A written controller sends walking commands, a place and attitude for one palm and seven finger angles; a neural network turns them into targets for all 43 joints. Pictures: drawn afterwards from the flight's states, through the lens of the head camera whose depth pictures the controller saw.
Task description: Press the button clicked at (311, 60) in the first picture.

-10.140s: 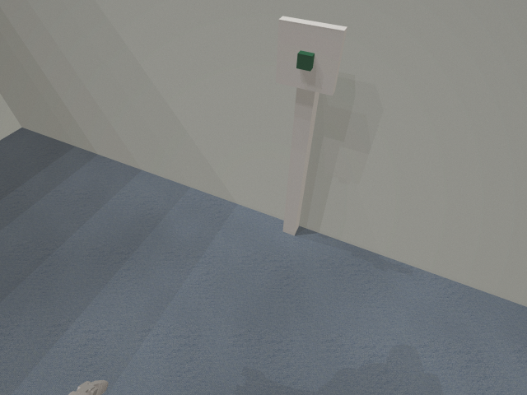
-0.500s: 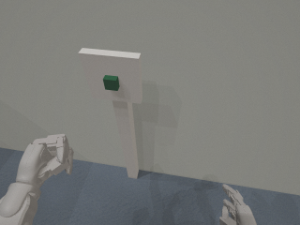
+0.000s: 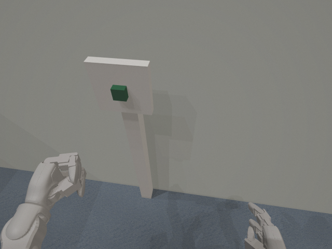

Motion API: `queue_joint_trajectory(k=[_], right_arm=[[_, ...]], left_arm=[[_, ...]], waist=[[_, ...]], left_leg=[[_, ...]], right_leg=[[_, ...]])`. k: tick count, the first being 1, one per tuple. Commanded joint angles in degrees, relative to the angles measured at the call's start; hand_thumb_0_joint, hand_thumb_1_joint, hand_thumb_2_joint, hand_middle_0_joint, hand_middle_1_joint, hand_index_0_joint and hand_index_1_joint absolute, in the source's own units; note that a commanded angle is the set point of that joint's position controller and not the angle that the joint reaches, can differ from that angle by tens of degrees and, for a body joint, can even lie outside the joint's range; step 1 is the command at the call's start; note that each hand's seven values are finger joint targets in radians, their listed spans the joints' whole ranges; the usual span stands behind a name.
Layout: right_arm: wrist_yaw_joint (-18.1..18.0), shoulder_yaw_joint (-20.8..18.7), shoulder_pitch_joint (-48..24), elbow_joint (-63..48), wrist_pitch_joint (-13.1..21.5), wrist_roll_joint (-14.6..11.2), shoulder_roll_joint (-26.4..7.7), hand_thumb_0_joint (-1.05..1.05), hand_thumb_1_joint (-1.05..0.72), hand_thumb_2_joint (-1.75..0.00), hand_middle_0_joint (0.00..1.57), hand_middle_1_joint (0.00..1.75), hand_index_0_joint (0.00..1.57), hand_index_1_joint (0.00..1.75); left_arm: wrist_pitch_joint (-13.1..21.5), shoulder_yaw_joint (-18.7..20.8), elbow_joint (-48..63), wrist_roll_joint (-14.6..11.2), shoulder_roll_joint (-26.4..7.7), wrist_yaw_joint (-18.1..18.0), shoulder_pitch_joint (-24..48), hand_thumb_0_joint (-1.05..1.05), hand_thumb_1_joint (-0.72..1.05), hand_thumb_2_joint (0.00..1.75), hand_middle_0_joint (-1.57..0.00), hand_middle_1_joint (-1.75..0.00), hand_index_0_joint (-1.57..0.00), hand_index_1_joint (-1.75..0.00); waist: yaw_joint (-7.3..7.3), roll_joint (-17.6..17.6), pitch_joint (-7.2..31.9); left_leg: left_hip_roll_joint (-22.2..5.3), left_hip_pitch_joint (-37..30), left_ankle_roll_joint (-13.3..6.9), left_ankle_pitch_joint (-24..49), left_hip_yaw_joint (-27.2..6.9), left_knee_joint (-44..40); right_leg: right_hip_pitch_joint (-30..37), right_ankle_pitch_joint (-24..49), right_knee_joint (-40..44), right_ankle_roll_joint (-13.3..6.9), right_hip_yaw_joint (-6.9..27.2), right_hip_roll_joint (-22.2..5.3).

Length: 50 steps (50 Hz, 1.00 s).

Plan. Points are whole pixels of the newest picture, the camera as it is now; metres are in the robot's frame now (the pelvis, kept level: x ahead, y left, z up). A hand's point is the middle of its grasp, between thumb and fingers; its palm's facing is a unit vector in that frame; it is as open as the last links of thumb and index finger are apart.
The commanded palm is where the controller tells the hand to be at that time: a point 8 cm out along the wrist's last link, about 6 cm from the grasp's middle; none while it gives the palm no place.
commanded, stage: aim a knuckle at the button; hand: left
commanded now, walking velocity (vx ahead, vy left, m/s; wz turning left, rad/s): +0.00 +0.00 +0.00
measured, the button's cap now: (120, 92) +0.52 +0.18 +0.10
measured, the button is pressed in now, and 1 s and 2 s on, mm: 0 0 0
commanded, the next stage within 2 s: press the button with the knuckle in 1.92 s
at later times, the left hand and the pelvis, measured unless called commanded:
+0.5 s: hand (96, 152) +0.31 +0.19 +0.09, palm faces -0.03 -1.00 -0.04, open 3.1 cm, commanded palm +0.28 +0.24 +0.09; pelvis +0.00 +0.00 +0.00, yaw -1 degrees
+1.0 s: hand (119, 130) +0.39 +0.16 +0.08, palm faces -0.07 -1.00 -0.02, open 3.1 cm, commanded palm +0.37 +0.22 +0.08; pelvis +0.00 +0.00 +0.00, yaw -1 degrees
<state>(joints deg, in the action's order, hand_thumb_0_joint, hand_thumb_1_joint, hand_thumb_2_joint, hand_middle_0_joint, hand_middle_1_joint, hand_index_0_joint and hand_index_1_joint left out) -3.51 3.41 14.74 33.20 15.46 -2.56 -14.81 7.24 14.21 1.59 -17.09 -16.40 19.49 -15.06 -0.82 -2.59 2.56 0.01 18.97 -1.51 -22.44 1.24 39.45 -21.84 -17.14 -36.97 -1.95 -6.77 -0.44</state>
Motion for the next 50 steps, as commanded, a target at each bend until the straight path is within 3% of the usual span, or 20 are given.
queue_joint_trajectory(k=[1, 3, 6, 11, 16, 21, 22, 24, 26, 28, 29, 31, 36, 40, 41, 43, 44, 45, 48, 50], right_arm=[[-1.00, -2.90, -5.71, -8.99, 3.66, -0.40, -6.96, 0.00, -0.90, -0.90, 0.20, 0.30, 0.20, 0.30], [-1.31, -2.78, -5.23, -8.00, 3.52, -0.26, -7.25, 0.00, -0.90, -0.90, 0.20, 0.30, 0.20, 0.30], [-1.73, -2.84, -5.19, -6.87, 3.45, -0.59, -7.25, 0.00, -0.90, -0.90, 0.20, 0.30, 0.20, 0.30], [-1.93, -2.93, -4.90, -6.79, 3.48, -0.68, -7.38, 0.00, -0.90, -0.90, 0.20, 0.30, 0.20, 0.30], [-1.80, -3.16, -4.55, -6.90, 2.40, -0.31, -7.57, 0.00, -0.90, -0.90, 0.20, 0.30, 0.20, 0.30], [-1.15, -3.23, -4.04, -6.92, 1.54, -0.16, -7.07, 0.00, -0.90, -0.90, 0.20, 0.30, 0.20, 0.30], [-1.03, -3.33, -3.73, -6.78, 1.48, -0.15, -7.04, 0.00, -0.90, -0.90, 0.20, 0.30, 0.20, 0.30], [-0.79, -3.37, -3.22, -6.62, 1.07, -0.14, -7.29, 0.00, -0.90, -0.90, 0.20, 0.30, 0.20, 0.30], [-0.75, -3.63, -2.59, -6.29, 0.82, -0.25, -7.41, 0.00, -0.90, -0.90, 0.20, 0.30, 0.20, 0.30], [-0.81, -3.72, -2.23, -5.76, 0.22, -0.32, -7.94, 0.00, -0.90, -0.90, 0.20, 0.30, 0.20, 0.30], [-0.87, -3.79, -1.98, -5.73, -0.10, -0.28, -8.13, 0.00, -0.90, -0.90, 0.20, 0.30, 0.20, 0.30], [-0.97, -3.84, -1.86, -5.54, -0.85, -0.24, -8.22, 0.00, -0.90, -0.90, 0.20, 0.30, 0.20, 0.30], [-0.65, -3.65, -1.18, -5.06, -1.92, 0.14, -7.44, 0.00, -0.90, -0.90, 0.20, 0.30, 0.20, 0.30], [-0.31, -3.85, 0.25, -4.37, -3.29, 0.06, -7.79, 0.00, -0.90, -0.90, 0.20, 0.30, 0.20, 0.30], [-0.21, -3.81, 0.39, -4.20, -3.61, -0.01, -7.75, 0.00, -0.90, -0.90, 0.20, 0.30, 0.20, 0.30], [0.00, -4.01, 1.32, -3.88, -4.39, 0.03, -8.18, 0.00, -0.90, -0.90, 0.20, 0.30, 0.20, 0.30], [0.16, -4.28, 1.70, -4.13, -4.81, 0.00, -8.31, 0.00, -0.90, -0.90, 0.20, 0.30, 0.20, 0.30], [0.33, -4.13, 1.64, -4.26, -5.13, -0.01, -8.11, 0.00, -0.90, -0.90, 0.20, 0.30, 0.20, 0.30], [0.58, -4.40, 2.84, -4.19, -6.39, 0.34, -8.58, 0.00, -0.90, -0.90, 0.20, 0.30, 0.20, 0.30], [0.78, -4.43, 3.03, -4.29, -6.98, 0.40, -8.08, 0.00, -0.90, -0.90, 0.20, 0.30, 0.20, 0.30]], left_arm=[[4.36, 5.96, 13.02, -1.77, -10.32, -0.38, 10.42, 0.00, 0.90, 0.90, -1.30, -1.50, -1.30, -1.50], [4.87, 5.42, 10.83, -1.86, -10.28, -0.74, 15.13, 0.00, 0.90, 0.90, -1.30, -1.50, -1.30, -1.50], [5.67, 4.22, 7.09, -1.53, -9.52, -0.62, 19.48, 0.00, 0.90, 0.90, -1.30, -1.50, -1.30, -1.50], [4.90, 1.05, 3.40, -0.03, -8.32, 0.01, 23.96, 0.00, 0.90, 0.90, -1.30, -1.50, -1.30, -1.50], [4.58, 5.88, -1.64, -0.06, -12.10, -1.40, 25.81, 0.00, 0.90, 0.90, -1.30, -1.50, -1.30, -1.50], [6.23, 5.57, -2.69, 0.49, -11.45, -2.70, 30.34, 0.00, 0.90, 0.90, -1.30, -1.50, -1.30, -1.50], [6.58, 5.30, -3.13, 0.73, -11.22, -2.82, 30.50, 0.00, 0.90, 0.90, -1.30, -1.50, -1.30, -1.50], [6.72, 3.06, -5.57, 1.03, -9.60, -2.58, 31.94, 0.00, 0.90, 0.90, -1.30, -1.50, -1.30, -1.50], [6.98, 1.38, -6.60, 1.49, -8.49, -2.33, 34.54, 0.00, 0.90, 0.90, -1.30, -1.50, -1.30, -1.50], [6.77, 0.97, -9.89, 1.54, -8.67, -2.20, 37.10, 0.00, 0.90, 0.90, -1.30, -1.50, -1.30, -1.50], [6.82, 1.56, -10.60, 1.60, -9.37, -2.23, 39.12, 0.00, 0.90, 0.90, -1.30, -1.50, -1.30, -1.50], [7.15, 3.69, -12.29, 1.87, -11.73, -2.66, 41.28, 0.00, 0.90, 0.90, -1.30, -1.50, -1.30, -1.50], [9.49, 3.57, -13.22, 2.81, -12.11, -4.32, 48.73, 0.00, 0.90, 0.90, -1.30, -1.50, -1.30, -1.50], [10.25, 2.97, -19.53, 3.32, -11.41, -4.80, 50.48, 0.00, 0.90, 0.90, -1.30, -1.50, -1.30, -1.50], [10.15, 1.14, -21.11, 3.56, -9.72, -4.58, 52.16, 0.00, 0.90, 0.90, -1.30, -1.50, -1.30, -1.50], [9.74, 1.11, -25.30, 3.65, -9.56, -4.46, 52.50, 0.00, 0.90, 0.90, -1.30, -1.50, -1.30, -1.50], [9.71, 2.01, -26.06, 3.82, -10.18, -4.42, 51.84, 0.00, 0.90, 0.90, -1.30, -1.50, -1.30, -1.50], [9.65, 0.28, -26.04, 4.05, -8.63, -4.26, 53.42, 0.00, 0.90, 0.90, -1.30, -1.50, -1.30, -1.50], [10.30, 3.40, -27.59, 4.49, -12.52, -4.87, 55.20, 0.00, 0.90, 0.90, -1.30, -1.50, -1.30, -1.50], [11.52, 3.31, -27.07, 4.67, -12.10, -5.47, 58.36, 0.00, 0.90, 0.90, -1.30, -1.50, -1.30, -1.50]], waist=[[-0.07, 0.82, 7.31], [1.09, 3.47, 5.81], [1.60, 0.23, 4.30], [1.52, -0.68, 8.02], [0.25, 3.61, 9.89], [0.06, -0.89, 12.88], [0.13, -1.59, 13.34], [1.16, 1.44, 11.74], [1.66, -0.08, 11.77], [2.78, 3.89, 9.87], [2.64, 5.16, 10.99], [2.19, 3.83, 12.30], [2.15, -1.26, 16.33], [2.79, 2.43, 16.03], [3.34, 1.26, 15.68], [3.60, 5.21, 14.47], [2.94, 3.97, 15.85], [3.32, 1.76, 15.85], [2.90, 4.15, 17.90], [3.09, 3.09, 18.84]], left_leg=[[0.31, 1.63, 0.09, 11.61, -3.28, -6.93], [0.15, 2.49, -0.03, 10.51, -3.51, -6.36], [0.36, 2.47, 0.09, 7.76, -3.51, -6.60], [0.51, 1.66, 0.08, 9.32, -3.35, -6.44], [0.58, 4.12, 0.21, 11.10, -2.91, -6.36], [0.63, 2.42, 0.64, 15.35, -2.10, -6.22], [0.54, 1.85, 0.77, 16.65, -2.03, -6.19], [0.42, 3.07, 0.55, 16.03, -2.07, -5.81], [0.40, 2.47, 0.66, 15.64, -2.20, -5.88], [0.29, 3.86, 0.34, 13.72, -2.30, -5.50], [0.50, 4.60, 0.29, 12.90, -2.34, -5.60], [0.68, 4.96, 0.36, 11.99, -2.06, -5.70], [0.68, 3.00, 0.55, 14.72, -1.95, -5.03], [0.47, 4.32, 0.55, 16.01, -2.02, -4.69], [0.53, 4.15, 0.64, 15.83, -1.86, -4.60], [0.45, 5.39, 0.39, 16.06, -2.03, -4.30], [0.45, 5.39, 0.54, 16.51, -1.79, -4.21], [0.64, 4.91, 0.59, 16.88, -1.60, -4.04], [0.53, 6.04, 0.40, 17.93, -1.65, -3.39], [0.59, 5.90, 0.39, 18.21, -1.33, -3.31]], right_leg=[[7.40, 6.04, 5.95, 0.82, 4.55, -0.15], [5.97, 4.78, 6.05, 1.04, 4.92, 0.22], [3.96, 1.24, 6.49, 0.93, 5.11, -0.10], [5.15, 4.10, 5.39, 0.76, 5.11, -0.42], [7.55, 6.21, 4.83, 0.88, 5.66, -0.65], [8.84, 12.20, 3.15, 0.51, 5.46, -0.64], [8.85, 13.67, 2.86, 0.41, 5.24, -0.58], [7.85, 13.76, 2.95, 0.61, 5.37, -0.35], [6.60, 13.37, 2.78, 0.50, 5.18, -0.31], [5.29, 11.46, 3.36, 0.75, 5.32, -0.18], [6.02, 10.89, 3.32, 0.88, 5.73, -0.38], [6.57, 9.92, 3.29, 0.80, 6.19, -0.64], [7.52, 13.18, 1.94, 0.44, 6.51, -0.57], [7.21, 15.43, 1.12, 0.49, 5.96, -0.26], [6.15, 15.45, 1.06, 0.49, 5.90, -0.27], [5.77, 15.91, 1.13, 0.58, 5.75, -0.06], [6.08, 16.44, 0.71, 0.50, 5.83, -0.17], [5.51, 17.11, 0.63, 0.40, 5.93, -0.32], [7.03, 18.52, -0.04, 0.43, 6.20, -0.19], [7.35, 19.48, -0.27, 0.54, 6.56, -0.23]])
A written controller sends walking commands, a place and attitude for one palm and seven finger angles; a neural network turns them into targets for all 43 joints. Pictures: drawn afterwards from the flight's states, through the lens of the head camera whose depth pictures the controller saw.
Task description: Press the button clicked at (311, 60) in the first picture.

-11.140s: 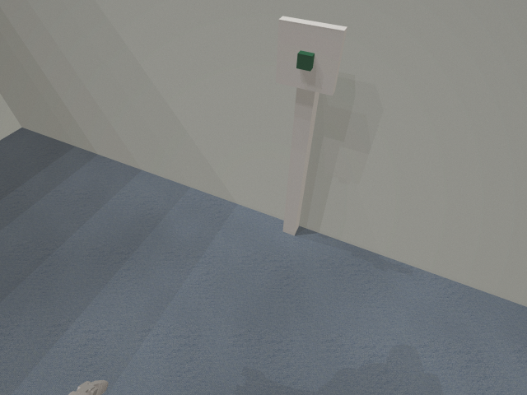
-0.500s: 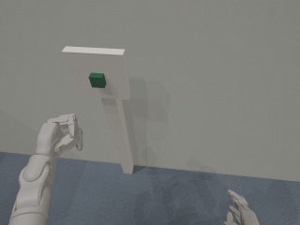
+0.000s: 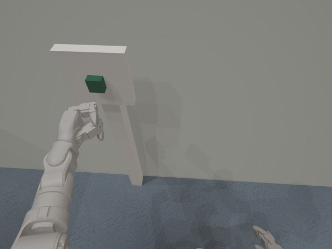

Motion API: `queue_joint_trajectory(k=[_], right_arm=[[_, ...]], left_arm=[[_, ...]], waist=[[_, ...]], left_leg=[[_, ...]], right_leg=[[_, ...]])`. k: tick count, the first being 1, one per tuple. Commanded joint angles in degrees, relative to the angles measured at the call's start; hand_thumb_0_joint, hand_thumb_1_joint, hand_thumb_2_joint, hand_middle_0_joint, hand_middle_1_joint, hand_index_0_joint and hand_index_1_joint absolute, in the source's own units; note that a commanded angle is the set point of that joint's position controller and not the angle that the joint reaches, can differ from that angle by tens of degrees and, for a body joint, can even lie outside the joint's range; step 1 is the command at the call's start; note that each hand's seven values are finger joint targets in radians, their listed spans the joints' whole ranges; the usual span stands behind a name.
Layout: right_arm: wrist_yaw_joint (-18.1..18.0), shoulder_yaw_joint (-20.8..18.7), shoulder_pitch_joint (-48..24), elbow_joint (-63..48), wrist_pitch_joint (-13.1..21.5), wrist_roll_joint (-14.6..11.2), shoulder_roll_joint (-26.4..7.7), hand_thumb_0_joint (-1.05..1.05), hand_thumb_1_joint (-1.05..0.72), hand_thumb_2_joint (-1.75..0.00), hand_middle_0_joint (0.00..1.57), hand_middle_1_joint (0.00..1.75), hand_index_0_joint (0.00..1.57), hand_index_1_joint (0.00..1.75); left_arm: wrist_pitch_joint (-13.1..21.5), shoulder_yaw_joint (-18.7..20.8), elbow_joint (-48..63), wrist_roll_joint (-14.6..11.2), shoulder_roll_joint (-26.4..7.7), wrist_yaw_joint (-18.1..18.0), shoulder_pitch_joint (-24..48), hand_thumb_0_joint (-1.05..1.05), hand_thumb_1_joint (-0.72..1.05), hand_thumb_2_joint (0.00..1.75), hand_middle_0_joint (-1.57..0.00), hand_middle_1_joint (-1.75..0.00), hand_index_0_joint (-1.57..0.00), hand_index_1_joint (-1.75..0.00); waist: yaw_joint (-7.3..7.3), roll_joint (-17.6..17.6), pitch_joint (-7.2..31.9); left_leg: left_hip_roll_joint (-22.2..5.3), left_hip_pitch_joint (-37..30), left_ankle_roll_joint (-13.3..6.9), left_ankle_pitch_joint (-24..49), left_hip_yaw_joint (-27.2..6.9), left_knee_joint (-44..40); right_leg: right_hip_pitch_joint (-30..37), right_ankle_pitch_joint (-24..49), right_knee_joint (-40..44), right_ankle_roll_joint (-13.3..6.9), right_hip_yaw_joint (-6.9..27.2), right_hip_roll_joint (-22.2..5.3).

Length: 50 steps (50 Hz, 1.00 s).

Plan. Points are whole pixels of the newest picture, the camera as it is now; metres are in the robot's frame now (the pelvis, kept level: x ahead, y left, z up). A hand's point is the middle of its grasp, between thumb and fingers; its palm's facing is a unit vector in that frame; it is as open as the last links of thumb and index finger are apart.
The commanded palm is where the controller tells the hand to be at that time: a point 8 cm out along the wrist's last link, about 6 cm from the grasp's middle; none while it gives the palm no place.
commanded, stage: aim a knuckle at the button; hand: left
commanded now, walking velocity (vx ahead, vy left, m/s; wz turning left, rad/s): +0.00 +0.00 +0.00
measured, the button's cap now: (96, 83) +0.51 +0.20 +0.11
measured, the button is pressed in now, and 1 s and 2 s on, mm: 0 0 7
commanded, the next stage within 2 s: press the button with the knuckle in 0.92 s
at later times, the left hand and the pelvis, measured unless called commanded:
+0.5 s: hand (100, 119) +0.41 +0.17 +0.07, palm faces -0.03 -1.00 -0.01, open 3.1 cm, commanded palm +0.39 +0.23 +0.08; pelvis +0.00 +0.01 +0.00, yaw -1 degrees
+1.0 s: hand (102, 120) +0.41 +0.17 +0.07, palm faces -0.05 -1.00 -0.01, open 3.1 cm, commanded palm +0.39 +0.22 +0.08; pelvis +0.00 +0.01 -0.01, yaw -1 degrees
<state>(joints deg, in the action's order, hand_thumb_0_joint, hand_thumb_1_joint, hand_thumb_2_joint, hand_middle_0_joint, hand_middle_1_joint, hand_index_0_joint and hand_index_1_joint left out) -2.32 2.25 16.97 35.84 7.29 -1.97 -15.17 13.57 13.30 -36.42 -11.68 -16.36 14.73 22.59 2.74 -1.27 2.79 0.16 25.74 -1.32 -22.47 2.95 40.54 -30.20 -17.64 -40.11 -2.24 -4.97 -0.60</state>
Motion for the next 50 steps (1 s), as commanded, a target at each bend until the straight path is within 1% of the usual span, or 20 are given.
queue_joint_trajectory(k=[1, 3, 4, 6, 9, 10, 13, 16, 17, 18, 19, 20, 25, 30, 33, 39, 42, 43, 45, 50], right_arm=[[-0.44, -3.30, 1.00, -6.68, 0.88, -0.17, -7.73, 0.00, -0.90, -0.90, 0.20, 0.30, 0.20, 0.30], [-0.54, -3.23, 1.65, -6.07, 0.29, 0.03, -7.81, 0.00, -0.90, -0.90, 0.20, 0.30, 0.20, 0.30], [-0.55, -3.29, 1.81, -5.80, 0.03, -0.01, -7.68, 0.00, -0.90, -0.90, 0.20, 0.30, 0.20, 0.30], [-0.55, -3.25, 2.38, -5.11, -0.38, -0.10, -7.71, 0.00, -0.90, -0.90, 0.20, 0.30, 0.20, 0.30], [-0.43, -3.43, 3.54, -4.35, -1.02, 0.03, -7.87, 0.00, -0.90, -0.90, 0.20, 0.30, 0.20, 0.30], [-0.39, -3.52, 3.93, -4.10, -1.22, 0.09, -8.08, 0.00, -0.90, -0.90, 0.20, 0.30, 0.20, 0.30], [-0.07, -3.64, 4.84, -4.64, -2.02, 0.23, -8.62, 0.00, -0.90, -0.90, 0.20, 0.30, 0.20, 0.30], [0.25, -3.76, 4.87, -6.11, -2.79, 0.23, -8.53, 0.00, -0.90, -0.90, 0.20, 0.30, 0.20, 0.30], [0.42, -3.75, 4.64, -6.49, -2.87, 0.23, -8.18, 0.00, -0.90, -0.90, 0.20, 0.30, 0.20, 0.30], [0.50, -3.95, 4.89, -6.76, -3.04, 0.29, -8.35, 0.00, -0.90, -0.90, 0.20, 0.30, 0.20, 0.30], [0.56, -3.78, 4.56, -7.12, -3.22, 0.14, -8.14, 0.00, -0.90, -0.90, 0.20, 0.30, 0.20, 0.30], [0.55, -4.00, 4.75, -7.16, -3.36, 0.11, -8.20, 0.00, -0.90, -0.90, 0.20, 0.30, 0.20, 0.30], [0.16, -3.92, 4.41, -6.41, -3.72, -0.18, -8.06, 0.00, -0.90, -0.90, 0.20, 0.30, 0.20, 0.30], [-0.13, -3.74, 4.41, -5.46, -3.49, -0.12, -8.09, 0.00, -0.90, -0.90, 0.20, 0.30, 0.20, 0.30], [-0.27, -3.67, 4.66, -5.28, -3.55, -0.01, -8.53, 0.00, -0.90, -0.90, 0.20, 0.30, 0.20, 0.30], [0.18, -3.40, 4.33, -6.38, -3.79, 0.03, -8.24, 0.00, -0.90, -0.90, 0.20, 0.30, 0.20, 0.30], [0.44, -3.52, 3.78, -7.39, -3.80, 0.00, -8.04, 0.00, -0.90, -0.90, 0.20, 0.30, 0.20, 0.30], [0.61, -3.45, 4.00, -7.39, -3.78, 0.01, -7.87, 0.00, -0.90, -0.90, 0.20, 0.30, 0.20, 0.30], [0.76, -3.81, 4.09, -7.44, -3.82, -0.05, -7.85, 0.00, -0.90, -0.90, 0.20, 0.30, 0.20, 0.30], [0.62, -3.89, 4.10, -6.78, -3.99, -0.05, -8.13, 0.00, -0.90, -0.90, 0.20, 0.30, 0.20, 0.30]], left_arm=[[5.75, 5.00, 10.47, -0.68, -12.96, -1.16, 22.39, 0.00, 0.90, 0.90, -1.30, -1.50, -1.30, -1.50], [7.04, 5.42, 9.67, -0.28, -14.20, -1.78, 26.85, 0.00, 0.90, 0.90, -1.30, -1.50, -1.30, -1.50], [7.63, 4.97, 8.96, 0.19, -14.10, -1.84, 28.50, 0.00, 0.90, 0.90, -1.30, -1.50, -1.30, -1.50], [8.25, 4.52, 5.25, 0.62, -13.84, -1.88, 30.55, 0.00, 0.90, 0.90, -1.30, -1.50, -1.30, -1.50], [8.83, 3.00, 1.27, 1.00, -12.33, -1.45, 33.42, 0.00, 0.90, 0.90, -1.30, -1.50, -1.30, -1.50], [8.72, 3.97, -1.06, 1.08, -13.31, -1.38, 33.37, 0.00, 0.90, 0.90, -1.30, -1.50, -1.30, -1.50], [8.65, 5.62, -4.73, 0.84, -14.44, -0.53, 30.22, 0.00, 0.90, 0.90, -1.30, -1.50, -1.30, -1.50], [9.10, 7.63, -2.50, 0.39, -16.10, 0.11, 26.68, 0.00, 0.90, 0.90, -1.30, -1.50, -1.30, -1.50], [9.47, 6.22, -0.62, 0.17, -14.49, 0.23, 27.98, 0.00, 0.90, 0.90, -1.30, -1.50, -1.30, -1.50], [9.72, 7.89, -0.80, -0.12, -15.86, 0.11, 26.11, 0.00, 0.90, 0.90, -1.30, -1.50, -1.30, -1.50], [10.08, 6.54, 0.82, 0.03, -14.89, 0.25, 26.84, 0.00, 0.90, 0.90, -1.30, -1.50, -1.30, -1.50], [10.14, 7.10, 1.03, -0.24, -14.98, 0.01, 26.49, 0.00, 0.90, 0.90, -1.30, -1.50, -1.30, -1.50], [10.66, 4.93, 2.23, 0.36, -13.84, -0.91, 31.49, 0.00, 0.90, 0.90, -1.30, -1.50, -1.30, -1.50], [10.75, 2.91, 0.96, 0.93, -12.52, -1.56, 34.88, 0.00, 0.90, 0.90, -1.30, -1.50, -1.30, -1.50], [10.46, 4.62, -1.99, 0.87, -14.24, -1.73, 34.27, 0.00, 0.90, 0.90, -1.30, -1.50, -1.30, -1.50], [10.23, 5.03, -3.74, 1.10, -13.85, -1.38, 32.06, 0.00, 0.90, 0.90, -1.30, -1.50, -1.30, -1.50], [10.65, 3.98, -0.29, 0.90, -12.60, -1.04, 30.27, 0.00, 0.90, 0.90, -1.30, -1.50, -1.30, -1.50], [10.62, 2.18, 0.19, 0.64, -10.55, -0.91, 31.33, 0.00, 0.90, 0.90, -1.30, -1.50, -1.30, -1.50], [10.45, 1.88, 1.89, 0.31, -9.67, -1.08, 30.02, 0.00, 0.90, 0.90, -1.30, -1.50, -1.30, -1.50], [9.45, 2.35, 2.46, 0.40, -10.16, -2.37, 31.22, 0.00, 0.90, 0.90, -1.30, -1.50, -1.30, -1.50]], waist=[[-0.16, 1.47, 18.57], [0.49, 2.09, 18.47], [0.78, 0.20, 19.08], [1.44, 0.02, 17.72], [2.10, -0.61, 19.45], [1.99, -1.37, 19.41], [1.13, 1.87, 21.02], [-0.63, 0.37, 23.96], [-0.04, -0.23, 23.84], [-0.62, 1.99, 23.59], [-0.22, 0.30, 22.93], [-0.01, 2.12, 22.42], [1.66, -1.29, 18.68], [2.57, -1.78, 19.35], [2.20, 1.53, 19.76], [1.10, 0.29, 20.06], [0.44, -2.88, 21.49], [1.25, -1.88, 21.39], [1.21, -1.10, 22.05], [1.55, 0.75, 19.82]], left_leg=[[0.41, -0.69, 0.19, 17.89, -2.85, -4.23], [0.31, -0.01, 0.07, 17.18, -3.02, -3.90], [0.38, -0.27, 0.10, 17.15, -2.88, -3.82], [0.35, 0.21, 0.15, 15.47, -3.03, -3.64], [0.39, -0.14, 0.09, 15.87, -3.11, -3.00], [0.42, 0.45, 0.19, 15.14, -2.98, -2.75], [0.46, 1.95, 0.06, 16.11, -3.06, -2.71], [0.36, 2.17, 0.17, 19.50, -2.58, -2.74], [0.30, 1.54, 0.14, 19.66, -2.33, -2.72], [0.18, 2.32, 0.00, 19.76, -2.46, -2.54], [0.07, 2.00, 0.04, 19.80, -2.33, -2.95], [-0.04, 1.93, -0.09, 18.91, -2.36, -2.94], [-0.10, 1.21, -0.03, 14.21, -2.67, -3.47], [-0.23, -0.45, 0.11, 12.49, -3.63, -3.38], [-0.18, 1.04, 0.00, 12.20, -3.82, -3.24], [-0.06, 1.31, 0.19, 14.98, -3.54, -2.85], [-0.24, -0.70, 0.57, 18.01, -3.60, -2.54], [-0.29, -1.21, 0.49, 18.58, -3.79, -2.31], [-0.67, -2.50, 0.65, 20.56, -4.05, -2.33], [-0.49, -0.86, 0.57, 17.50, -4.09, -2.86]], right_leg=[[15.41, 19.76, 2.85, 0.87, 4.87, 0.00], [15.01, 19.11, 2.65, 0.86, 5.01, 0.14], [14.84, 19.24, 2.50, 0.84, 5.29, 0.13], [12.82, 17.32, 2.60, 0.78, 5.06, 0.24], [11.60, 17.40, 2.15, 0.68, 4.99, 0.36], [11.06, 16.79, 2.06, 0.65, 5.01, 0.36], [12.74, 17.84, 1.49, 0.50, 4.78, 0.52], [15.63, 21.65, 0.71, 0.39, 5.14, 0.33], [15.17, 21.97, 0.87, 0.56, 5.16, 0.40], [15.98, 22.14, 0.83, 0.52, 5.18, 0.55], [15.33, 21.98, 0.93, 0.54, 5.13, 0.60], [14.70, 21.14, 1.24, 0.66, 5.03, 0.79], [10.38, 15.39, 2.29, 0.60, 4.84, 0.90], [8.24, 12.59, 2.25, 0.49, 4.44, 0.98], [9.41, 12.58, 1.88, 0.46, 4.40, 1.03], [9.89, 15.32, 1.00, 0.28, 4.36, 0.89], [9.61, 16.82, 0.64, 0.07, 4.21, 0.88], [9.17, 17.05, 0.61, 0.13, 4.05, 1.06], [8.92, 17.67, 0.65, 0.31, 3.72, 1.21], [8.68, 16.08, 1.20, 0.45, 3.60, 1.11]])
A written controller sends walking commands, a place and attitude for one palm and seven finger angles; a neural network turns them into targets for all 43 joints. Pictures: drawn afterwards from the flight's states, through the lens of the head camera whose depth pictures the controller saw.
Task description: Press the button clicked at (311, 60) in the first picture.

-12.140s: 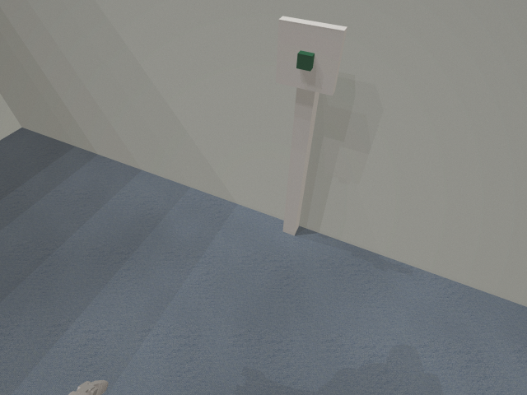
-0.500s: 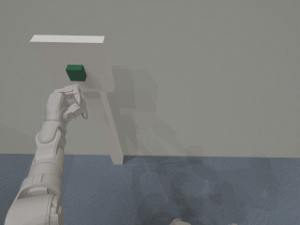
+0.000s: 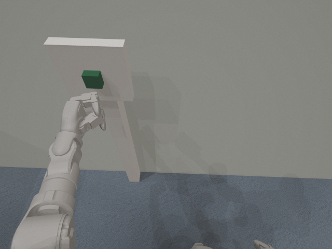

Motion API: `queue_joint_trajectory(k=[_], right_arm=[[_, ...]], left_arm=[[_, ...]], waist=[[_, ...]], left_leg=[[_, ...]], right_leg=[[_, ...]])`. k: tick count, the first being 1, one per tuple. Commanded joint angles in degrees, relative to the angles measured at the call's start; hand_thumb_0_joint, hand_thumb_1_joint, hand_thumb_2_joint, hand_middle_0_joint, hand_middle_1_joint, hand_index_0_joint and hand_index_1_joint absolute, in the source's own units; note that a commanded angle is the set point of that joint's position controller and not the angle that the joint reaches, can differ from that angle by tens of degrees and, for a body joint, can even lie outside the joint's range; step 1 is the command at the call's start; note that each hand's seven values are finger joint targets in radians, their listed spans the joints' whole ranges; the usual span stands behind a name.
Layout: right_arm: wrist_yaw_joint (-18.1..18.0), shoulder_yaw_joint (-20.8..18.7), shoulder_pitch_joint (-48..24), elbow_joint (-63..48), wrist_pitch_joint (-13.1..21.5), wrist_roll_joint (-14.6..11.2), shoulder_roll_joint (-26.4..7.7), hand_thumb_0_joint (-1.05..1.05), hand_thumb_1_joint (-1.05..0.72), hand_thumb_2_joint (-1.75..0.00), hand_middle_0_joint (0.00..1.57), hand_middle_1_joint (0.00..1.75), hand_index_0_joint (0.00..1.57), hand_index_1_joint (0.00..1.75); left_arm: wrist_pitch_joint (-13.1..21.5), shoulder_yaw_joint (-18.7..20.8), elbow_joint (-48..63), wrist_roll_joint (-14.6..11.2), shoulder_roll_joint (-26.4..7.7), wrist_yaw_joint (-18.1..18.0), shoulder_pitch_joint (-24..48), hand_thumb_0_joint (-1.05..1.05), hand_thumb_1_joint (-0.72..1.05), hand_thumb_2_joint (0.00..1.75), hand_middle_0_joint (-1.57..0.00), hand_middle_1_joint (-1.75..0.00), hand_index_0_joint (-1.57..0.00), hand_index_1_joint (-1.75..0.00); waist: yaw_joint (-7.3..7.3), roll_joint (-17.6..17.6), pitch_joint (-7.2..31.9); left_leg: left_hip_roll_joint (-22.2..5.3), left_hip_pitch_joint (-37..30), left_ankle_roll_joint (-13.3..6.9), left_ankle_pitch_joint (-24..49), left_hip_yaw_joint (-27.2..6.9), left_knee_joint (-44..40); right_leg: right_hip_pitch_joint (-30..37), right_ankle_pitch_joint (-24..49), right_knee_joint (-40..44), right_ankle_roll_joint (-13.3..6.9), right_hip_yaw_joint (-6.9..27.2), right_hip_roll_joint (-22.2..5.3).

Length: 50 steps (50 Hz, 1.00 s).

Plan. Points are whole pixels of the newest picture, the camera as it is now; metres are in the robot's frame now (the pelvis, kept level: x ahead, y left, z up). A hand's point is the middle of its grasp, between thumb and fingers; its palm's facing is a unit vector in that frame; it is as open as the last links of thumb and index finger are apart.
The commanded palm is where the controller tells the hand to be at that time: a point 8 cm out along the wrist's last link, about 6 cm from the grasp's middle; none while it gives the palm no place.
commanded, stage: press the button with the knuckle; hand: left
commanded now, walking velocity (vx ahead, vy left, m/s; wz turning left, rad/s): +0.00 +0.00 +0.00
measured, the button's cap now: (93, 78) +0.51 +0.19 +0.12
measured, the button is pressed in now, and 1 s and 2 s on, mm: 0 7 0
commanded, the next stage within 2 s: hold the button down briefly in 1.04 s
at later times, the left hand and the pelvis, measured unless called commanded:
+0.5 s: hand (104, 105) +0.45 +0.16 +0.08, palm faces -0.01 -1.00 -0.01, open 3.1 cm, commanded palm +0.43 +0.22 +0.08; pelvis +0.00 -0.01 +0.00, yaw +0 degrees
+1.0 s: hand (103, 100) +0.47 +0.17 +0.08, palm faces -0.03 -1.00 -0.02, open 3.6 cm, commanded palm +0.47 +0.22 +0.08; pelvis -0.02 -0.01 -0.01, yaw +1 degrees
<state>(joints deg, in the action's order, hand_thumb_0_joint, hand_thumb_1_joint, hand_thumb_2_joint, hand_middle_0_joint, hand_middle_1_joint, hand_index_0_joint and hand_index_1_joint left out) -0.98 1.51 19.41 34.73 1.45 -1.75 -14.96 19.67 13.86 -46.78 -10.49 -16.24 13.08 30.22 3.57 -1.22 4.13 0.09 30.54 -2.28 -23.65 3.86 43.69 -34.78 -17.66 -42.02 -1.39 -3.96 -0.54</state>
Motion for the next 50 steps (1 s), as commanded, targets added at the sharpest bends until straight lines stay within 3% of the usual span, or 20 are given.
queue_joint_trajectory(k=[1, 2, 4, 5, 7, 9, 11, 15, 16, 20, 22, 28, 31, 32, 33, 37, 43, 45, 50], right_arm=[[-0.76, -3.12, 1.67, -5.54, 1.83, -0.23, -8.34, 0.00, -0.90, -0.90, 0.20, 0.30, 0.20, 0.30], [-0.92, -3.11, 1.66, -5.44, 1.71, -0.28, -8.43, 0.00, -0.90, -0.90, 0.20, 0.30, 0.20, 0.30], [-1.13, -2.92, 1.60, -4.91, 1.61, -0.13, -8.19, 0.00, -0.90, -0.90, 0.20, 0.30, 0.20, 0.30], [-1.14, -2.89, 1.54, -4.75, 1.78, -0.08, -8.00, 0.00, -0.90, -0.90, 0.20, 0.30, 0.20, 0.30], [-1.18, -2.82, 1.87, -4.18, 2.01, 0.08, -8.02, 0.00, -0.90, -0.90, 0.20, 0.30, 0.20, 0.30], [-1.20, -2.92, 2.43, -3.83, 1.94, 0.22, -8.23, 0.00, -0.90, -0.90, 0.20, 0.30, 0.20, 0.30], [-1.24, -2.72, 2.69, -3.48, 1.79, 0.10, -8.44, 0.00, -0.90, -0.90, 0.20, 0.30, 0.20, 0.30], [-1.11, -2.73, 3.45, -3.49, 1.36, 0.09, -8.79, 0.00, -0.90, -0.90, 0.20, 0.30, 0.20, 0.30], [-1.06, -2.66, 3.73, -3.49, 1.19, 0.13, -8.89, 0.00, -0.90, -0.90, 0.20, 0.30, 0.20, 0.30], [-1.06, -2.87, 4.62, -3.77, 0.67, 0.29, -9.02, 0.00, -0.90, -0.90, 0.20, 0.30, 0.20, 0.30], [-0.97, -2.98, 4.80, -3.83, 0.65, 0.39, -8.77, 0.00, -0.90, -0.90, 0.20, 0.30, 0.20, 0.30], [-1.04, -3.16, 6.34, -2.64, 0.03, 0.51, -9.18, 0.00, -0.90, -0.90, 0.20, 0.30, 0.20, 0.30], [-1.14, -2.97, 6.75, -1.78, -0.03, 0.43, -9.09, 0.00, -0.90, -0.90, 0.20, 0.30, 0.20, 0.30], [-1.15, -3.03, 7.07, -1.44, -0.01, 0.59, -9.36, 0.00, -0.90, -0.90, 0.20, 0.30, 0.20, 0.30], [-1.18, -3.08, 7.50, -1.39, -0.14, 0.66, -9.57, 0.00, -0.90, -0.90, 0.20, 0.30, 0.20, 0.30], [-1.48, -2.71, 8.12, -0.76, -0.04, 0.56, -10.01, 0.00, -0.90, -0.90, 0.20, 0.30, 0.20, 0.30], [-1.35, -2.54, 9.32, -0.82, 0.28, 1.00, -10.32, 0.00, -0.90, -0.90, 0.20, 0.30, 0.20, 0.30], [-1.39, -2.39, 9.60, -0.62, 0.35, 0.95, -10.56, 0.00, -0.90, -0.90, 0.20, 0.30, 0.20, 0.30], [-1.52, -2.15, 10.06, -0.27, 0.78, 0.84, -10.88, 0.00, -0.90, -0.90, 0.20, 0.30, 0.20, 0.30]], left_arm=[[3.25, 2.52, 12.39, -0.58, -11.07, -1.11, 23.28, 0.00, 0.90, 0.90, -1.30, -1.50, -1.30, -1.50], [3.33, 2.89, 12.25, -0.26, -11.89, -1.49, 23.82, 0.00, 0.90, 0.90, -1.30, -1.50, -1.30, -1.50], [3.98, 2.30, 13.18, 0.60, -12.39, -2.24, 28.47, 0.00, 0.90, 0.90, -1.30, -1.50, -1.30, -1.50], [4.26, 1.78, 12.90, 0.87, -11.74, -2.38, 29.22, 0.00, 0.90, 0.90, -1.30, -1.50, -1.30, -1.50], [4.98, 2.25, 12.59, 0.96, -12.27, -2.59, 30.21, 0.00, 0.90, 0.90, -1.30, -1.50, -1.30, -1.50], [4.97, 3.41, 9.73, 0.91, -13.21, -2.48, 29.23, 0.00, 0.90, 0.90, -1.30, -1.50, -1.30, -1.50], [4.42, 3.32, 6.02, 0.75, -13.21, -1.80, 29.70, 0.00, 0.90, 0.90, -1.30, -1.50, -1.30, -1.50], [3.57, 3.84, 1.13, 1.00, -13.79, -0.69, 30.21, 0.00, 0.90, 0.90, -1.30, -1.50, -1.30, -1.50], [3.39, 4.29, -0.28, 0.84, -14.22, -0.51, 30.51, 0.00, 0.90, 0.90, -1.30, -1.50, -1.30, -1.50], [4.88, 6.01, 0.40, 0.90, -17.02, 0.18, 33.66, 0.00, 0.90, 0.90, -1.30, -1.50, -1.30, -1.50], [5.86, 5.70, 1.55, 0.88, -16.51, 0.32, 34.70, 0.00, 0.90, 0.90, -1.30, -1.50, -1.30, -1.50], [6.48, 6.52, -0.59, 1.49, -18.90, 0.23, 39.09, 0.00, 0.90, 0.90, -1.30, -1.50, -1.30, -1.50], [6.06, 4.51, -2.45, 1.69, -17.05, 0.15, 42.75, 0.00, 0.90, 0.90, -1.30, -1.50, -1.30, -1.50], [6.15, 5.36, -2.44, 1.78, -18.33, 0.09, 43.97, 0.00, 0.90, 0.90, -1.30, -1.50, -1.30, -1.50], [5.92, 6.38, -4.05, 1.86, -19.40, -0.06, 43.35, 0.00, 0.90, 0.90, -1.30, -1.50, -1.30, -1.50], [5.24, 6.39, -8.25, 2.11, -20.54, 0.39, 46.35, 0.00, 0.90, 0.90, -1.30, -1.50, -1.30, -1.50], [5.84, 7.42, -9.43, 2.86, -23.07, 0.65, 50.57, 0.00, 0.90, 0.90, -1.30, -1.50, -1.30, -1.50], [5.58, 7.84, -10.37, 2.65, -24.03, 0.57, 52.25, 0.00, 0.90, 0.90, -1.30, -1.50, -1.30, -1.50], [5.14, 5.97, -11.61, 2.83, -23.34, 0.34, 56.94, 0.00, 0.90, 0.90, -1.30, -1.50, -1.30, -1.50]], waist=[[0.56, 1.03, 18.04], [0.76, 2.17, 17.56], [1.54, 0.13, 17.81], [1.43, -2.31, 18.38], [1.24, -3.60, 20.05], [1.26, -1.36, 21.15], [1.72, 0.81, 19.34], [1.68, -0.04, 18.73], [1.90, 1.15, 18.24], [2.15, 1.65, 20.83], [2.13, -0.63, 22.60], [3.55, -1.06, 22.67], [4.99, -2.40, 20.70], [4.94, -2.87, 21.31], [5.06, -0.95, 21.30], [6.48, 0.21, 19.40], [7.10, -2.67, 22.16], [7.68, -1.42, 21.40], [9.56, -3.34, 20.75]], left_leg=[[-0.29, -4.98, 1.44, 17.89, -4.91, -6.12], [-0.33, -4.45, 1.40, 17.10, -5.03, -6.26], [-0.18, -4.94, 1.25, 16.47, -4.95, -6.09], [-0.08, -5.85, 1.41, 16.04, -4.99, -5.93], [-0.13, -7.23, 1.66, 17.88, -5.29, -5.50], [-0.21, -6.73, 1.61, 18.66, -5.28, -5.19], [-0.08, -3.99, 1.48, 17.18, -5.06, -5.25], [0.21, -2.28, 1.24, 16.39, -4.55, -4.89], [0.23, -1.20, 1.12, 16.04, -4.39, -4.70], [0.28, -0.26, 0.82, 16.52, -3.93, -3.85], [0.26, -1.77, 0.89, 17.35, -3.92, -3.55], [0.17, -0.84, 0.60, 16.11, -4.20, -2.89], [0.04, -1.09, 0.65, 14.67, -4.66, -3.07], [0.06, -1.03, 0.71, 14.19, -4.82, -2.98], [0.05, -0.35, 0.45, 14.17, -4.75, -2.65], [0.10, 2.68, 0.34, 10.63, -4.90, -2.55], [0.18, 2.56, 0.27, 10.00, -5.52, -1.41], [0.09, 4.00, 0.27, 8.69, -5.69, -1.47], [-0.04, 4.30, 0.25, 4.93, -6.23, -1.23]], right_leg=[[13.70, 15.85, 3.22, -0.41, 2.76, 1.01], [13.62, 15.27, 3.24, -0.37, 2.69, 0.99], [13.13, 15.01, 3.18, -0.34, 3.05, 0.89], [12.24, 14.11, 3.18, -0.43, 3.17, 0.85], [12.31, 15.05, 2.75, -0.64, 3.14, 0.91], [13.27, 16.16, 2.50, -0.53, 3.10, 1.03], [13.61, 16.09, 2.54, -0.43, 3.05, 0.94], [12.92, 15.98, 2.44, -0.48, 3.30, 0.85], [13.13, 16.18, 2.46, -0.38, 3.43, 0.87], [14.80, 17.73, 2.03, -0.13, 4.20, 0.88], [14.36, 18.02, 1.76, -0.18, 4.23, 1.00], [13.25, 16.89, 1.83, 0.00, 4.58, 1.20], [10.16, 14.63, 2.27, 0.10, 4.14, 1.23], [10.01, 13.93, 2.21, 0.09, 4.20, 1.21], [10.47, 14.14, 2.30, 0.11, 4.38, 1.33], [9.18, 11.15, 2.74, 0.36, 4.66, 1.25], [7.42, 9.47, 2.00, 0.24, 4.92, 1.41], [7.22, 8.30, 2.22, 0.48, 4.91, 1.38], [3.49, 3.68, 2.63, 0.58, 4.91, 1.50]])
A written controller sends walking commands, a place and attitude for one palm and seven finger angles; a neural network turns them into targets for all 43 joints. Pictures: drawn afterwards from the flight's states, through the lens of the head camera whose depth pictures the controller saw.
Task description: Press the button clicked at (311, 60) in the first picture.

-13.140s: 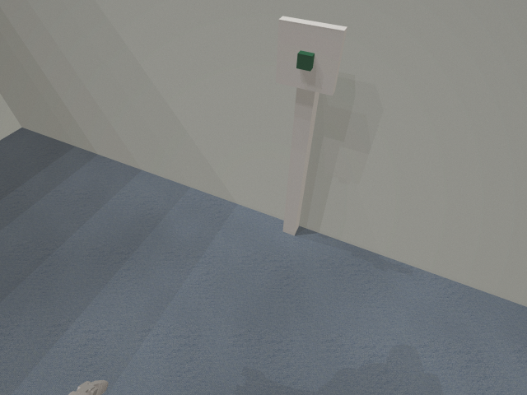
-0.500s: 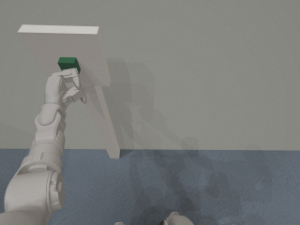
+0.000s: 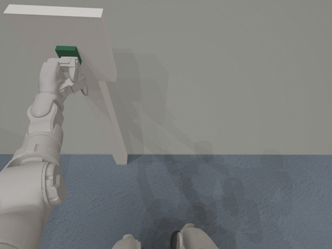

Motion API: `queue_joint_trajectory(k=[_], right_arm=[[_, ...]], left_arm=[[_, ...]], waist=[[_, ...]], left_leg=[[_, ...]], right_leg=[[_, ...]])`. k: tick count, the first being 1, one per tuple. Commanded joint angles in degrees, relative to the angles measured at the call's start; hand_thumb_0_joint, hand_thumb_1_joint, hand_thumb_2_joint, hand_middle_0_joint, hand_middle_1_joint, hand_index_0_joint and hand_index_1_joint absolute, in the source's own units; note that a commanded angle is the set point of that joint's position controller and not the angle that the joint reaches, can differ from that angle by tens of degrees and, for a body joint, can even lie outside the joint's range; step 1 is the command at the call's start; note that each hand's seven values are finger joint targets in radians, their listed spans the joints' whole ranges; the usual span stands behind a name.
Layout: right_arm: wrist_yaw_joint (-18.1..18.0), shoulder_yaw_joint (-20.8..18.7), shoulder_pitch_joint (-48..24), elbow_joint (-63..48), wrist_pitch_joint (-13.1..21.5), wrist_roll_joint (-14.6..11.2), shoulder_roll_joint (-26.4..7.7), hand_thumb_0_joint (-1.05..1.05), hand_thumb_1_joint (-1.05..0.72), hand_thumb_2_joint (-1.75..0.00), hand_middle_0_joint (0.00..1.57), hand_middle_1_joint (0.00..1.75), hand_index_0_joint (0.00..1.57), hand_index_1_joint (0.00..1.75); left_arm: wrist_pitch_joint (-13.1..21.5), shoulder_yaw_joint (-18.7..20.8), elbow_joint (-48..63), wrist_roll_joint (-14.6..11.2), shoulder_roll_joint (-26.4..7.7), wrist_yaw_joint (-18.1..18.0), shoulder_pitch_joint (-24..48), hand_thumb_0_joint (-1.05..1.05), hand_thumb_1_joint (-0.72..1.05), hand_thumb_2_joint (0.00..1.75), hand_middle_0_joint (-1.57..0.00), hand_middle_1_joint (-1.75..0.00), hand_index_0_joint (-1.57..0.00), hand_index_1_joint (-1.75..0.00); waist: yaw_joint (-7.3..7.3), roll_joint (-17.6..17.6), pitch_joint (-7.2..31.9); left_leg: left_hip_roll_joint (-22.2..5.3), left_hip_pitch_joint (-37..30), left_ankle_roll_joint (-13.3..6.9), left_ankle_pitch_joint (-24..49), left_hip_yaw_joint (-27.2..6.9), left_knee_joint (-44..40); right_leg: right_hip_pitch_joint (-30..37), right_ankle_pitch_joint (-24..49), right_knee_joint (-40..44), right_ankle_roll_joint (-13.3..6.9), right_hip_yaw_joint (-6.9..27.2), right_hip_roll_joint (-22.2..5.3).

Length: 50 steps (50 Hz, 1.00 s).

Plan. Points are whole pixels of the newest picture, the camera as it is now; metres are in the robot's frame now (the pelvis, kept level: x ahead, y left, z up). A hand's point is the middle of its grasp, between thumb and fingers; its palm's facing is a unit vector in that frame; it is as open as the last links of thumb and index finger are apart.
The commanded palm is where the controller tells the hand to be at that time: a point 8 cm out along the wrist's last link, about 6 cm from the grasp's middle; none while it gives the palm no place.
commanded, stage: press the button with the knuckle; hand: left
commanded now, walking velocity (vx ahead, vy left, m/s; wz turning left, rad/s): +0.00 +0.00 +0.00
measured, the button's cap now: (69, 53) +0.54 +0.19 +0.13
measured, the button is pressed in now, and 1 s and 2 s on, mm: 7 0 0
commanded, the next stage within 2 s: hold the button down briefly in 0.04 s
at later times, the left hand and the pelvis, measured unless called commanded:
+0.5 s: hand (82, 80) +0.49 +0.17 +0.09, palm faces -0.04 -1.00 -0.03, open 3.5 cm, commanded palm +0.50 +0.21 +0.10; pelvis -0.02 +0.01 -0.01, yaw +1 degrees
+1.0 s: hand (86, 89) +0.46 +0.15 +0.09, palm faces -0.04 -1.00 -0.01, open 3.2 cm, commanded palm +0.42 +0.21 +0.10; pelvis +0.01 +0.01 +0.00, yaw -1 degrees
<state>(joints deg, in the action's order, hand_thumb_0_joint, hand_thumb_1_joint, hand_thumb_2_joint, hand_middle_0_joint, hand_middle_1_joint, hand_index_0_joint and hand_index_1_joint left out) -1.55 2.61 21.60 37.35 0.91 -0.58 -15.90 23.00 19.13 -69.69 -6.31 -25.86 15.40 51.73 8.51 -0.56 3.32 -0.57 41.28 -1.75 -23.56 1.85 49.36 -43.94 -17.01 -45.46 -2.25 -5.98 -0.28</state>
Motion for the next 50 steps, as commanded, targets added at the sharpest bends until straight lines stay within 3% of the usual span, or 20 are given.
queue_joint_trajectory(k=[1, 3, 4, 6, 9, 12, 14, 16, 18, 20, 22, 25, 26, 30, 31, 34, 39, 45, 46, 50], right_arm=[[-0.99, -3.17, 8.15, -2.74, 1.58, -0.27, -10.11, 0.00, -0.90, -0.90, 0.20, 0.30, 0.20, 0.30], [-1.21, -3.05, 8.35, -2.78, 1.88, -0.26, -10.47, 0.00, -0.90, -0.90, 0.20, 0.30, 0.20, 0.30], [-1.28, -3.10, 8.70, -2.83, 2.05, -0.20, -10.69, 0.00, -0.90, -0.90, 0.20, 0.30, 0.20, 0.30], [-1.20, -2.96, 8.78, -2.79, 2.40, -0.08, -10.57, 0.00, -0.90, -0.90, 0.20, 0.30, 0.20, 0.30], [-1.01, -2.92, 9.07, -2.72, 2.91, 0.16, -10.87, 0.00, -0.90, -0.90, 0.20, 0.30, 0.20, 0.30], [-0.90, -2.74, 9.08, -2.75, 3.48, 0.29, -11.18, 0.00, -0.90, -0.90, 0.20, 0.30, 0.20, 0.30], [-0.93, -2.71, 9.43, -2.75, 3.80, 0.30, -11.43, 0.00, -0.90, -0.90, 0.20, 0.30, 0.20, 0.30], [-0.99, -2.68, 9.44, -2.80, 4.19, 0.23, -11.51, 0.00, -0.90, -0.90, 0.20, 0.30, 0.20, 0.30], [-1.11, -2.61, 9.76, -2.55, 4.48, 0.35, -11.67, 0.00, -0.90, -0.90, 0.20, 0.30, 0.20, 0.30], [-1.01, -2.60, 10.01, -2.57, 4.73, 0.36, -11.53, 0.00, -0.90, -0.90, 0.20, 0.30, 0.20, 0.30], [-1.13, -2.58, 10.31, -2.43, 4.85, 0.44, -11.86, 0.00, -0.90, -0.90, 0.20, 0.30, 0.20, 0.30], [-0.98, -2.63, 10.24, -2.65, 4.89, 0.42, -11.64, 0.00, -0.90, -0.90, 0.20, 0.30, 0.20, 0.30], [-0.95, -2.72, 10.27, -2.75, 4.83, 0.53, -11.71, 0.00, -0.90, -0.90, 0.20, 0.30, 0.20, 0.30], [-0.58, -2.99, 10.06, -3.40, 4.48, 0.57, -11.52, 0.00, -0.90, -0.90, 0.20, 0.30, 0.20, 0.30], [-0.44, -3.03, 9.85, -3.63, 4.36, 0.56, -11.33, 0.00, -0.90, -0.90, 0.20, 0.30, 0.20, 0.30], [-0.17, -3.18, 9.54, -4.40, 3.81, 0.64, -11.17, 0.00, -0.90, -0.90, 0.20, 0.30, 0.20, 0.30], [0.46, -3.82, 8.13, -6.42, 2.67, 0.44, -10.16, 0.00, -0.90, -0.90, 0.20, 0.30, 0.20, 0.30], [0.62, -4.20, 5.16, -7.92, 1.59, -0.60, -8.86, 0.00, -0.90, -0.90, 0.20, 0.30, 0.20, 0.30], [0.59, -4.20, 4.55, -8.11, 1.52, -0.69, -8.66, 0.00, -0.90, -0.90, 0.20, 0.30, 0.20, 0.30], [0.63, -4.41, 3.02, -9.67, 1.12, -1.03, -7.98, 0.00, -0.90, -0.90, 0.20, 0.30, 0.20, 0.30]], left_arm=[[1.43, 1.37, 9.80, -1.37, -14.26, -2.23, 35.51, 0.00, 0.90, 0.90, -1.30, -1.50, -1.30, -1.50], [1.36, 1.73, 9.72, -1.25, -15.44, -2.58, 37.26, 0.00, 0.90, 0.90, -1.30, -1.50, -1.30, -1.50], [1.61, 2.48, 10.58, -0.84, -17.36, -2.74, 38.40, 0.00, 0.90, 0.90, -1.30, -1.50, -1.30, -1.50], [1.79, 1.46, 10.35, -0.65, -16.24, -2.92, 39.14, 0.00, 0.90, 0.90, -1.30, -1.50, -1.30, -1.50], [2.22, 0.79, 11.00, -0.81, -15.46, -3.38, 40.84, 0.00, 0.90, 0.90, -1.30, -1.50, -1.30, -1.50], [1.92, -0.47, 9.30, -0.79, -13.77, -3.96, 40.50, 0.00, 0.90, 0.90, -1.30, -1.50, -1.30, -1.50], [2.28, 0.26, 10.01, -0.38, -15.54, -4.35, 41.64, 0.00, 0.90, 0.90, -1.30, -1.50, -1.30, -1.50], [2.05, -1.15, 9.69, -0.16, -14.33, -4.37, 41.64, 0.00, 0.90, 0.90, -1.30, -1.50, -1.30, -1.50], [2.16, 0.10, 9.76, -0.09, -15.91, -4.60, 42.00, 0.00, 0.90, 0.90, -1.30, -1.50, -1.30, -1.50], [1.94, -1.36, 9.66, -0.07, -14.04, -4.59, 42.27, 0.00, 0.90, 0.90, -1.30, -1.50, -1.30, -1.50], [1.62, 0.16, 9.38, -0.26, -15.89, -4.77, 42.05, 0.00, 0.90, 0.90, -1.30, -1.50, -1.30, -1.50], [1.26, -0.25, 8.70, -0.32, -14.75, -4.53, 40.98, 0.00, 0.90, 0.90, -1.30, -1.50, -1.30, -1.50], [1.22, 1.02, 8.87, -0.39, -16.02, -4.47, 40.51, 0.00, 0.90, 0.90, -1.30, -1.50, -1.30, -1.50], [1.19, 0.36, 10.00, -0.30, -14.41, -4.08, 38.38, 0.00, 0.90, 0.90, -1.30, -1.50, -1.30, -1.50], [1.04, 0.05, 9.55, -0.35, -13.39, -4.04, 36.90, 0.00, 0.90, 0.90, -1.30, -1.50, -1.30, -1.50], [1.43, 1.14, 11.26, -0.67, -13.57, -3.96, 33.35, 0.00, 0.90, 0.90, -1.30, -1.50, -1.30, -1.50], [2.64, 0.97, 17.71, -1.59, -10.37, -3.52, 24.20, 0.00, 0.90, 0.90, -1.30, -1.50, -1.30, -1.50], [2.26, -1.58, 24.79, -2.91, -5.17, -3.80, 14.04, 0.00, 0.90, 0.90, -1.30, -1.50, -1.30, -1.50], [2.24, -2.19, 26.40, -3.17, -4.42, -3.93, 13.47, 0.00, 0.90, 0.90, -1.30, -1.50, -1.30, -1.50], [1.38, -0.37, 32.49, -4.07, -4.49, -4.57, 2.38, 0.00, 0.90, 0.90, -1.30, -1.50, -1.30, -1.50]], waist=[[4.78, -2.21, 20.49], [5.41, -1.97, 19.80], [5.20, -3.65, 21.53], [5.25, -5.67, 22.49], [5.92, -5.99, 22.77], [6.45, -4.85, 20.48], [6.24, -5.05, 21.87], [6.68, -5.16, 21.84], [6.57, -5.19, 21.51], [6.75, -5.24, 22.10], [6.70, -4.26, 21.96], [6.52, -4.04, 21.32], [6.04, -4.05, 21.99], [5.21, -5.20, 22.45], [4.72, -6.35, 22.11], [3.31, -4.69, 23.22], [0.02, -4.50, 27.20], [-2.03, -3.86, 23.36], [-1.85, -2.66, 22.46], [-4.60, -1.15, 23.89]], left_leg=[[0.57, -5.08, -0.40, 3.37, -4.42, -6.90], [0.55, -3.95, -0.58, 1.99, -4.46, -6.91], [0.51, -4.63, -0.46, 2.21, -4.61, -6.92], [0.55, -5.68, -0.23, 1.89, -5.01, -6.80], [0.29, -6.90, -0.17, 0.71, -5.77, -6.86], [0.24, -5.52, -0.21, -3.07, -6.11, -7.37], [0.25, -5.15, -0.29, -3.42, -6.12, -7.27], [0.31, -4.88, -0.35, -5.18, -6.15, -7.22], [0.23, -4.37, -0.41, -4.78, -6.25, -7.21], [0.18, -5.14, -0.32, -4.71, -6.53, -7.27], [0.17, -4.06, -0.43, -5.24, -6.32, -7.12], [0.20, -3.68, -0.38, -5.12, -6.20, -7.04], [0.32, -3.32, -0.41, -4.71, -5.93, -6.78], [0.24, -5.25, -0.24, -3.22, -6.19, -7.04], [0.26, -5.85, -0.08, -2.80, -6.15, -7.07], [0.17, -6.43, -0.06, 0.25, -5.80, -7.00], [0.08, -10.89, 0.24, 7.96, -4.95, -7.23], [-0.05, -13.25, 0.41, 12.17, -3.86, -8.60], [-0.14, -13.26, 0.40, 12.47, -3.85, -8.91], [0.07, -14.32, 0.45, 19.37, -2.65, -9.58]], right_leg=[[12.31, 1.50, 6.31, 1.53, 6.97, 1.29], [11.73, 0.07, 6.44, 1.57, 7.14, 1.26], [11.76, 0.06, 6.07, 1.56, 7.06, 1.23], [10.42, -0.60, 5.74, 1.37, 6.68, 1.20], [8.15, -1.99, 5.50, 1.44, 6.23, 1.33], [6.32, -4.62, 5.72, 1.48, 6.03, 1.33], [7.00, -4.97, 5.55, 1.45, 6.25, 1.27], [6.05, -5.99, 5.60, 1.54, 6.30, 1.18], [6.38, -5.74, 5.52, 1.44, 6.40, 1.18], [5.96, -5.68, 5.30, 1.42, 6.15, 1.25], [6.48, -5.98, 5.52, 1.55, 6.40, 1.20], [6.41, -5.93, 5.52, 1.43, 6.28, 1.21], [7.28, -5.81, 5.55, 1.43, 6.56, 1.16], [6.70, -4.82, 5.10, 1.17, 5.95, 1.12], [6.27, -4.60, 4.91, 1.01, 5.82, 1.17], [8.55, -2.55, 4.72, 0.86, 5.70, 1.19], [13.03, 3.67, 4.17, 0.54, 5.28, 1.38], [15.70, 8.38, 4.90, 0.26, 4.87, 1.56], [16.17, 8.85, 5.04, 0.35, 4.73, 1.53], [22.64, 16.51, 4.88, 0.31, 5.03, 1.29]])
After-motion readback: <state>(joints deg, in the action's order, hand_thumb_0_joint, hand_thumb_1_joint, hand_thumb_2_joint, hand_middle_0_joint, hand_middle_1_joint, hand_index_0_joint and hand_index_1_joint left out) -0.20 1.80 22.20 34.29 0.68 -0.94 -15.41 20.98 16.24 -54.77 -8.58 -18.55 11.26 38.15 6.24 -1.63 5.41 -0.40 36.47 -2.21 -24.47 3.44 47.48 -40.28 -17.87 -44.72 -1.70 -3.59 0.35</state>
